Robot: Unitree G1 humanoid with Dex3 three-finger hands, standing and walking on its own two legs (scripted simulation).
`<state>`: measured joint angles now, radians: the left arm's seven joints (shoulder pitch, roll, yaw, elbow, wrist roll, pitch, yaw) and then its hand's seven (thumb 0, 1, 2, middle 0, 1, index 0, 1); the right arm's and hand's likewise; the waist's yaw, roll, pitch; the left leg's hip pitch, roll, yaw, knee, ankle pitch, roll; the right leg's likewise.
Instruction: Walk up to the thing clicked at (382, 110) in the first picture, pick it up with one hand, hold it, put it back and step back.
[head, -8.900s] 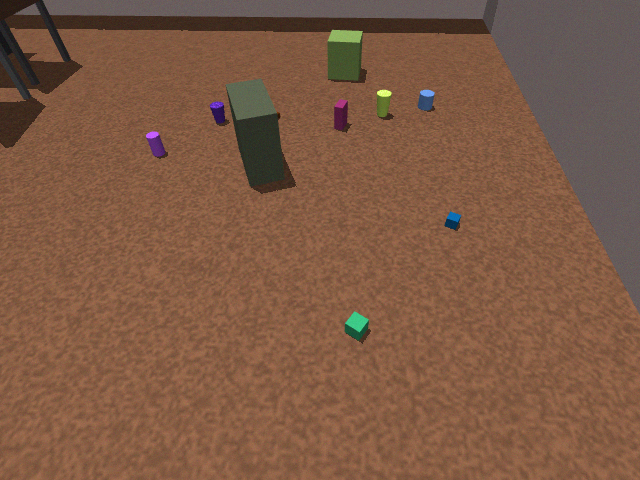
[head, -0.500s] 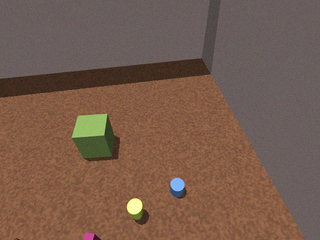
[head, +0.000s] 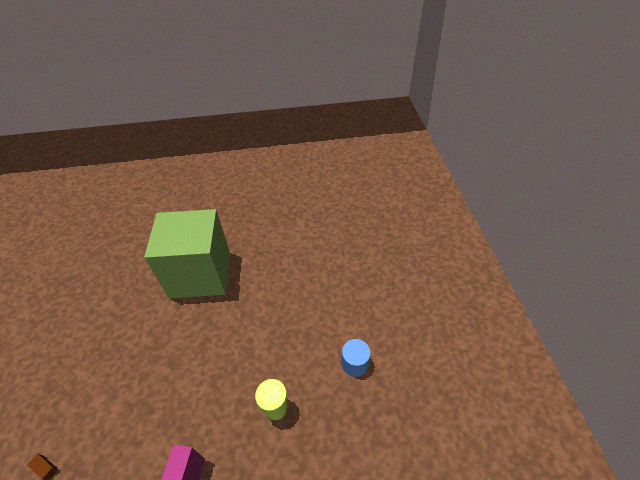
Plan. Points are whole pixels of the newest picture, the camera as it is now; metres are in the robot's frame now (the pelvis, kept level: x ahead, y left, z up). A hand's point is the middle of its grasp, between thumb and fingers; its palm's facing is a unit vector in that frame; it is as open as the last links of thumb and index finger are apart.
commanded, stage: go down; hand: left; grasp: from the side
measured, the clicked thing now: (273, 402) +0.46 +0.17 -0.71
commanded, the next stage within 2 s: none
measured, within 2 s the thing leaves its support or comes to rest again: neither
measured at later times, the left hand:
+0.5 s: hand out of the picture +0.15 +0.27 -0.18, palm faces +0.05 -0.94 -0.33, open 16.9 cm
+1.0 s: hand out of the picture +0.15 +0.28 -0.19, palm faces +0.07 -0.94 -0.32, open 17.5 cm
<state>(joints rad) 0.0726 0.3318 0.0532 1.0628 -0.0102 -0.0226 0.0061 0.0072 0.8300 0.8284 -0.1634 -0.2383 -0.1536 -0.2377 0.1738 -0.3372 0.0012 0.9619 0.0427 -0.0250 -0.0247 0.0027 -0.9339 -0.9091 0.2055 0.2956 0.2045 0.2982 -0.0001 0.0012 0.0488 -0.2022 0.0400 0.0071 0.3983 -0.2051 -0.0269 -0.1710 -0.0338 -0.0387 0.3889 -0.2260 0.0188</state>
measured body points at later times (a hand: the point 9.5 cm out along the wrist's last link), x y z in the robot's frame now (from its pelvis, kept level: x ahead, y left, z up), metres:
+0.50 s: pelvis +0.00 +0.01 -0.05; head +0.06 +0.02 +0.40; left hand +0.15 +0.32 -0.15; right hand +0.13 -0.25 -0.15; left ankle +0.00 +0.14 -0.74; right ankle -0.01 -0.13 -0.74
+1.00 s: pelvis +0.00 +0.01 -0.09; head +0.07 +0.03 +0.36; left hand +0.14 +0.32 -0.17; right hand +0.16 -0.24 -0.16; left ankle +0.00 +0.14 -0.74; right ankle -0.01 -0.13 -0.74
